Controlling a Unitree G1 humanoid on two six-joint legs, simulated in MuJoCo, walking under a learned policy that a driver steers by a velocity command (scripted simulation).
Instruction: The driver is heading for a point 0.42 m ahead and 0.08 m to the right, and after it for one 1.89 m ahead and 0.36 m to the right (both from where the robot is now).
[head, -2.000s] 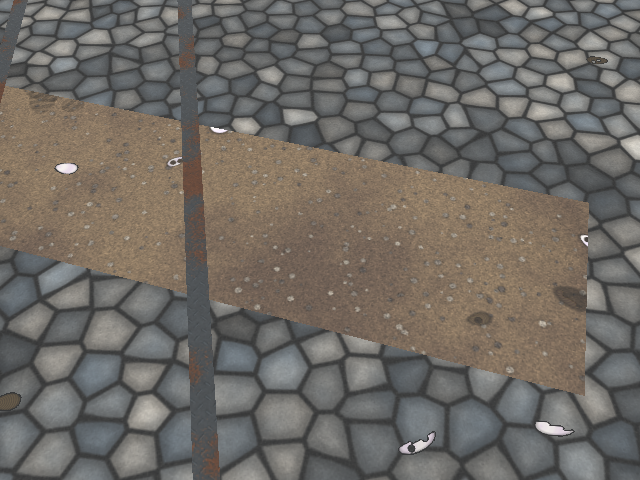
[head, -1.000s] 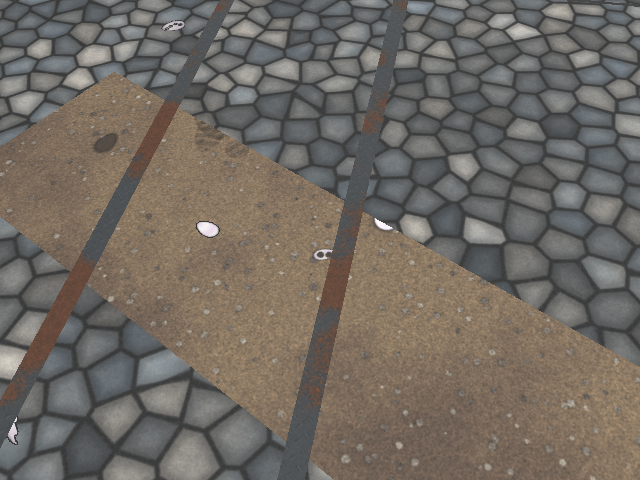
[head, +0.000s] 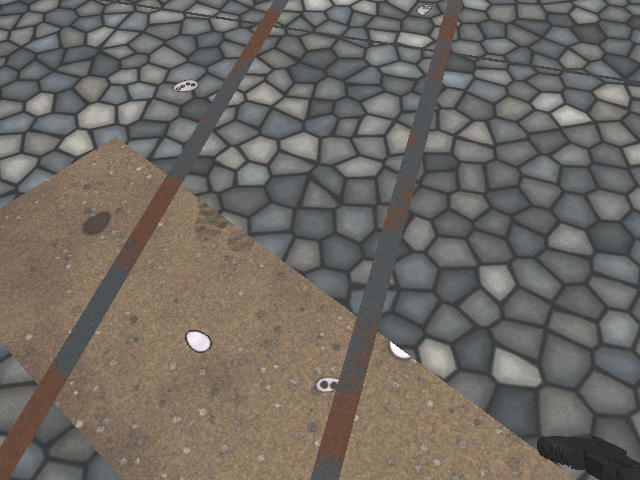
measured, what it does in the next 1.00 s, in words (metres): walks ahead, turning right: left foot, then right foot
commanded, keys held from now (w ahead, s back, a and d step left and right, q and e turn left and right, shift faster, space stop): w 0.04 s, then w+e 0.64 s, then w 0.32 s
